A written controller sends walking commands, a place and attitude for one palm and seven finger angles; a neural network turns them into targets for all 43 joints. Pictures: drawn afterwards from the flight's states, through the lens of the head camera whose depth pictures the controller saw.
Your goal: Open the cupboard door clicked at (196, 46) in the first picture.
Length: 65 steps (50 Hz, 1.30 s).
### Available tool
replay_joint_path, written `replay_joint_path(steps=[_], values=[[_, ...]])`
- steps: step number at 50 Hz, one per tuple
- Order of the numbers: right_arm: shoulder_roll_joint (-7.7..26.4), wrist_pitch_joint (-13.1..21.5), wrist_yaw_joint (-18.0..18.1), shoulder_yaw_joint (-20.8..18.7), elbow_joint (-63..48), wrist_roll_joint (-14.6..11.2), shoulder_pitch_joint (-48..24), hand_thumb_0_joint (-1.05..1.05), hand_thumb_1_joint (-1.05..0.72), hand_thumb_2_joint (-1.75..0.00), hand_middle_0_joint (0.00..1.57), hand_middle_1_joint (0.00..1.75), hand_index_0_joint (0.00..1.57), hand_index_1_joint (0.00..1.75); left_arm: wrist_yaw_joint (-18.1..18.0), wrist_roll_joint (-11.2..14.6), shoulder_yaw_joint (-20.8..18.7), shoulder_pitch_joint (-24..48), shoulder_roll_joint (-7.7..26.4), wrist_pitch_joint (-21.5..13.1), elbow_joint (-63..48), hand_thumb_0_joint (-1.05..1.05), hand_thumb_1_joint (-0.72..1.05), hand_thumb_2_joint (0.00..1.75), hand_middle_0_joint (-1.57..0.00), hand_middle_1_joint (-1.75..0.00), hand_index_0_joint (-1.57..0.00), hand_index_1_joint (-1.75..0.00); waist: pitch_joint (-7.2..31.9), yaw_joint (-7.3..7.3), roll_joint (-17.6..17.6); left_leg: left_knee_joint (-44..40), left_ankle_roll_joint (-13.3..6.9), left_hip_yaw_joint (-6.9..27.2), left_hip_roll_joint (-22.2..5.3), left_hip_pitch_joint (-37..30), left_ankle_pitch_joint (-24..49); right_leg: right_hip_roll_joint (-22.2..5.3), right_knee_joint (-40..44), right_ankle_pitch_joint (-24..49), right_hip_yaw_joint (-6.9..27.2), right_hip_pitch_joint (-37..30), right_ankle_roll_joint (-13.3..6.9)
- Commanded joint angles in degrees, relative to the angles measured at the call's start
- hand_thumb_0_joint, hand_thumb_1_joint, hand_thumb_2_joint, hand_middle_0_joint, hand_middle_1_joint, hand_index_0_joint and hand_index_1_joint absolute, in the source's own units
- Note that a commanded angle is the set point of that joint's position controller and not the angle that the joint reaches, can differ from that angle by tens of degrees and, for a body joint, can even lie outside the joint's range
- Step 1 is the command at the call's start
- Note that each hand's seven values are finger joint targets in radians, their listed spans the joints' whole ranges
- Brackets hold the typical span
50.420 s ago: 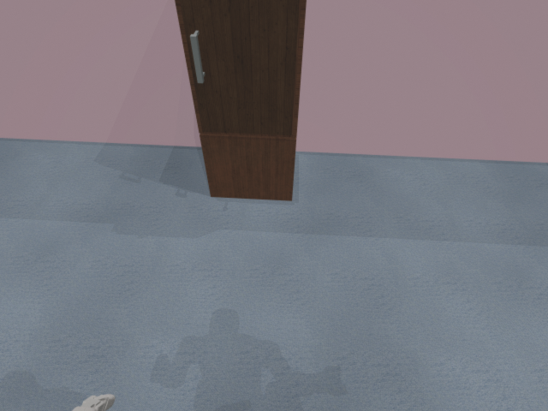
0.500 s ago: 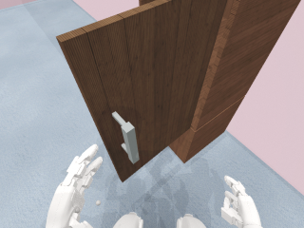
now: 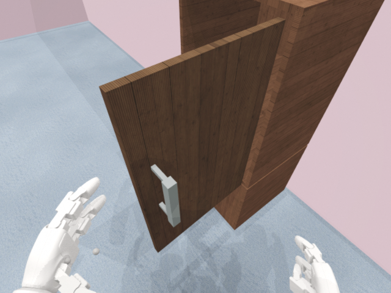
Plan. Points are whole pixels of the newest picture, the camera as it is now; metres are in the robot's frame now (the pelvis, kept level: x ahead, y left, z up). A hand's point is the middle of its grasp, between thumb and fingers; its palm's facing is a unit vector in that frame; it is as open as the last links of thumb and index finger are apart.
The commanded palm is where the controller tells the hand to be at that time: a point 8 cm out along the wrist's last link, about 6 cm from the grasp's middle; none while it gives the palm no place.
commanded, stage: draw the hand back to the body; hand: left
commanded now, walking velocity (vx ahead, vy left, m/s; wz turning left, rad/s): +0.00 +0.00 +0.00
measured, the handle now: (166, 197) +0.30 +0.09 +0.04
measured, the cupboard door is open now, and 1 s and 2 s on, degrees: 93 93 93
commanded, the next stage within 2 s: step back with the hand held close in 1.10 s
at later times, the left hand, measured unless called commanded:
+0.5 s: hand (28, 204) +0.20 +0.26 +0.18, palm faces +0.36 -0.85 -0.38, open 11.7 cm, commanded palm +0.16 +0.30 +0.20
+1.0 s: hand (11, 188) +0.21 +0.27 +0.20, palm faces +0.43 -0.82 -0.38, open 7.5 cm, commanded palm +0.16 +0.31 +0.23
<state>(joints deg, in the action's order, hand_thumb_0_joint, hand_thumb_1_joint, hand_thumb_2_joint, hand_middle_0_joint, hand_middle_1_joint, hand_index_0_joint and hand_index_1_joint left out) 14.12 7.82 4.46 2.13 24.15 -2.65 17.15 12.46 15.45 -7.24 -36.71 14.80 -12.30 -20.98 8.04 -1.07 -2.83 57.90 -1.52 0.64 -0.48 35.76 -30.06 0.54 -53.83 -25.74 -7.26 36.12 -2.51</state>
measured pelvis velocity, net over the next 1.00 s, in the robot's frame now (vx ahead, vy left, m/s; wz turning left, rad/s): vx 0.02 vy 0.01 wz -0.02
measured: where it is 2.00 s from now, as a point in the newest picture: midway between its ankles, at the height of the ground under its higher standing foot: outside the picture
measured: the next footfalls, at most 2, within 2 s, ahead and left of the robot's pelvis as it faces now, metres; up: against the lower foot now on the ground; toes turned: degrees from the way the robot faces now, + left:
none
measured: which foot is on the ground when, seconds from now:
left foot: down 0.00-1.00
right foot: down 0.00-1.00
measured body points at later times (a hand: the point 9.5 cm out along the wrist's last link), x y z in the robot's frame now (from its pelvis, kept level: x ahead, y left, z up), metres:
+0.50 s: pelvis +0.02 +0.02 +0.05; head +0.00 +0.01 +0.50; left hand +0.18 +0.30 +0.20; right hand +0.21 -0.18 -0.02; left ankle -0.01 +0.10 -0.68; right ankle +0.02 -0.10 -0.68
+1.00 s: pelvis +0.02 +0.01 +0.06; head +0.00 +0.00 +0.51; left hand +0.18 +0.31 +0.23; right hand +0.20 -0.21 -0.02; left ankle -0.01 +0.10 -0.68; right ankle +0.02 -0.10 -0.68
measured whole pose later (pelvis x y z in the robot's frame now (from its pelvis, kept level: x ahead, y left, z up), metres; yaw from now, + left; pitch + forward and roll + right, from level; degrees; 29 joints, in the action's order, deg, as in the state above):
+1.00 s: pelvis +0.02 +0.01 +0.06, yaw -1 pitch -5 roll -1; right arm 13.4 5.6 3.9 2.0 36.4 0.4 11.6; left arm -5.8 3.2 -18.1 -26.7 18.6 -3.0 -21.9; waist -1.6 -4.3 -3.1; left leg 23.6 -2.5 -2.1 1.3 2.8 -15.9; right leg 0.4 -22.2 -12.4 -3.9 4.9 -1.0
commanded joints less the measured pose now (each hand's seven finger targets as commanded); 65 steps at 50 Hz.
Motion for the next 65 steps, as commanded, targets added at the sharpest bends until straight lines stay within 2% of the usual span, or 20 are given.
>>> replay_joint_path(steps=[1,2,3,4,5,10,12,14,18,24,36,40,47,51,56,60,61,62,63,65], values=[[5.1,5.1,0.0,-2.3,-8.9,-0.6,-6.1,0.0,-0.9,-0.9,0.2,0.3,0.2,0.3,0.4,2.2,-6.2,2.4,6.5,-3.5,-14.6,0.0,-0.32,0.37,-0.16,-0.3,-0.16,-0.3,4.2,-0.34,-2.6,-11.8,0.6,2.3,1.1,-2.8,15.4,0.1,11.3,11.1,5.1,-10.5,0.9],[5.0,3.6,1.6,-3.0,-9.0,0.5,-5.5,0.0,-0.9,-0.9,0.2,0.3,0.2,0.3,-8.5,-7.6,-8.3,0.3,15.6,0.2,-18.6,0.0,-0.29,0.39,-0.16,-0.3,-0.16,-0.3,6.1,-3.29,-2.5,-15.0,0.3,1.4,-0.1,-4.7,16.8,-1.3,13.5,11.6,7.7,-13.1,0.1],[3.6,3.1,2.0,-2.4,-9.1,0.9,-5.3,0.0,-0.9,-0.9,0.2,0.3,0.2,0.3,-12.2,-8.7,-4.7,-2.9,9.1,2.9,-18.9,0.0,-0.26,0.4,-0.16,-0.3,-0.16,-0.3,3.5,-1.75,-3.4,-16.3,0.4,1.2,0.4,-5.8,17.9,-1.5,14.5,12.7,6.7,-13.0,0.4],[3.7,2.9,2.0,-2.5,-8.8,1.1,-5.6,0.0,-0.9,-0.9,0.2,0.3,0.2,0.3,-14.0,-9.3,-4.1,-3.2,8.1,4.6,-18.4,0.0,-0.22,0.42,-0.16,-0.3,-0.16,-0.3,2.3,-1.66,-0.7,-16.9,0.5,1.6,0.2,-5.5,17.8,-1.6,15.4,12.7,6.3,-13.7,0.5],[3.6,2.5,1.9,-2.1,-7.9,1.1,-5.4,0.0,-0.9,-0.9,0.2,0.3,0.2,0.3,-15.3,-10.4,-2.6,-3.6,6.5,5.6,-17.8,0.0,-0.18,0.43,-0.16,-0.3,-0.16,-0.3,0.3,-1.09,-1.8,-17.4,0.4,1.4,-0.1,-6.4,19.2,-1.6,15.6,13.6,5.8,-14.0,0.6],[4.2,1.6,2.2,-1.7,-6.2,1.4,-7.1,0.0,-0.9,-0.9,0.2,0.3,0.2,0.3,-19.3,-12.7,-5.0,0.1,9.7,7.3,-17.7,0.0,-0.01,0.51,-0.17,-0.3,-0.17,-0.3,-2.1,-1.11,1.7,-22.1,0.2,1.8,-0.8,-11.9,20.5,-1.4,19.6,14.2,4.8,-17.5,0.9],[4.2,1.7,2.5,-1.4,-5.7,1.5,-7.6,0.0,-0.9,-0.9,0.2,0.3,0.2,0.3,-20.1,-13.1,-6.0,2.6,10.4,7.3,-17.1,0.0,0.06,0.54,-0.17,-0.3,-0.17,-0.3,-3.4,-1.12,2.9,-24.2,0.1,1.9,-0.8,-13.7,18.7,-1.4,21.4,12.4,4.9,-18.4,1.0],[4.6,2.1,2.7,-1.2,-4.7,1.9,-8.2,0.0,-0.9,-0.9,0.2,0.3,0.2,0.3,-20.8,-13.2,-8.1,5.3,12.3,7.2,-17.9,0.0,0.13,0.57,-0.17,-0.3,-0.17,-0.3,-3.0,-1.56,1.3,-25.9,0.2,1.9,-0.7,-15.5,19.7,-1.6,22.8,13.3,4.9,-21.0,0.7],[4.4,3.1,2.2,-0.7,-3.0,2.0,-8.6,0.0,-0.9,-0.9,0.2,0.3,0.2,0.3,-21.0,-13.5,-8.5,7.1,11.4,6.9,-18.1,0.0,0.27,0.63,-0.18,-0.3,-0.18,-0.3,-3.4,-1.84,-1.8,-29.4,1.1,2.9,-1.2,-19.9,25.5,-1.4,24.2,15.9,4.3,-23.9,0.8],[4.9,3.6,1.1,-1.0,-0.1,2.4,-10.4,0.0,-0.9,-0.9,0.2,0.3,0.2,0.3,-20.9,-13.3,-11.8,8.8,12.7,6.6,-15.6,0.0,0.48,0.72,-0.19,-0.3,-0.19,-0.3,-4.9,-2.55,-0.7,-33.1,1.9,2.8,-1.7,-23.2,31.5,-1.1,27.6,19.7,4.2,-28.9,0.6],[5.2,2.4,0.0,-1.9,2.2,2.8,-12.2,0.0,-0.9,-0.9,0.2,0.3,0.2,0.3,-20.7,-12.3,-19.7,16.8,16.7,5.2,-16.1,0.0,0.9,0.9,-0.2,-0.3,-0.2,-0.3,-4.7,-3.13,-3.3,-37.4,2.6,2.0,-1.9,-28.2,36.6,-0.8,31.5,24.1,4.9,-34.1,0.4],[5.5,1.3,-0.6,-2.5,2.6,2.8,-12.3,0.0,-0.9,-0.9,0.2,0.3,0.2,0.3,-19.6,-12.0,-16.3,13.2,12.5,6.0,-10.9,0.0,0.9,0.9,-0.2,-0.3,-0.2,-0.3,-7.2,-2.85,0.3,-37.9,1.9,1.1,-2.0,-28.5,35.7,-0.9,32.9,24.4,4.8,-33.5,0.8],[5.2,1.0,-0.3,-2.7,2.3,2.9,-13.4,0.0,-0.9,-0.9,0.2,0.3,0.2,0.3,-19.8,-12.3,-18.5,16.3,15.7,4.9,-15.3,0.0,0.9,0.9,-0.2,-0.3,-0.2,-0.3,-3.4,-3.23,-1.4,-38.4,0.9,0.7,-1.0,-29.3,30.9,-1.0,33.6,23.4,5.8,-35.7,0.7],[4.8,2.0,0.0,-2.4,2.9,2.9,-13.8,0.0,-0.9,-0.9,0.2,0.3,0.2,0.3,-20.2,-12.6,-18.6,17.4,16.2,4.6,-16.7,0.0,0.9,0.9,-0.2,-0.3,-0.2,-0.3,-5.1,-3.11,-4.4,-38.7,1.1,0.8,-0.8,-29.3,29.5,-1.0,34.3,22.3,5.9,-34.8,0.5],[4.8,2.1,0.0,-2.5,3.6,2.8,-14.0,0.0,-0.9,-0.9,0.2,0.3,0.2,0.3,-19.9,-12.3,-17.6,16.5,14.6,4.8,-12.2,0.0,0.9,0.9,-0.2,-0.3,-0.2,-0.3,-9.6,-2.88,0.2,-39.3,0.5,0.5,-0.8,-28.4,26.1,-0.8,36.0,19.6,5.9,-32.6,0.8],[4.8,2.0,0.0,-2.7,3.8,2.7,-14.1,0.0,-0.9,-0.9,0.2,0.3,0.2,0.3,-19.5,-12.1,-17.2,16.2,14.1,4.5,-10.9,0.0,0.9,0.9,-0.2,-0.3,-0.2,-0.3,-9.2,-2.93,0.0,-39.3,0.1,0.1,-0.7,-29.0,24.4,-0.9,36.6,18.1,6.4,-32.4,0.9],[4.9,2.2,0.0,-2.7,3.8,2.7,-14.6,0.0,-0.9,-0.9,0.2,0.3,0.2,0.3,-19.7,-12.1,-18.4,21.2,16.1,4.0,-14.0,0.0,0.9,0.9,-0.2,-0.3,-0.2,-0.3,-7.5,-2.82,-1.5,-39.1,0.0,0.1,-0.6,-29.6,24.1,-1.1,36.8,18.0,6.8,-32.9,0.9],[5.7,1.1,0.1,-2.7,1.7,2.0,-12.8,0.0,-0.9,-0.9,0.2,0.3,0.2,0.3,-20.2,-12.6,-24.9,24.0,22.3,1.8,-14.8,0.0,0.9,0.9,-0.2,-0.3,-0.2,-0.3,-12.3,0.08,1.8,-37.1,-1.0,1.7,-1.4,-24.9,19.6,-3.7,40.0,18.0,12.4,-26.3,1.2],[5.3,0.2,0.2,-3.1,2.7,2.5,-12.7,0.0,-0.9,-0.9,0.2,0.3,0.2,0.3,-19.7,-12.7,-21.7,17.4,17.7,1.7,-10.2,0.0,0.9,0.9,-0.2,-0.3,-0.2,-0.3,-10.9,0.23,4.6,-34.9,-1.2,2.0,-1.1,-26.1,19.6,-5.2,41.0,17.4,13.1,-25.2,1.0],[5.5,-0.7,0.0,-3.2,2.3,2.8,-13.2,0.0,-0.9,-0.9,0.2,0.3,0.2,0.3,-19.4,-13.0,-20.5,14.5,16.8,1.5,-10.9,0.0,0.9,0.9,-0.2,-0.3,-0.2,-0.3,-9.4,0.27,3.4,-33.7,-0.9,1.5,-1.0,-26.7,20.8,-6.5,40.8,18.3,13.1,-24.3,0.6]])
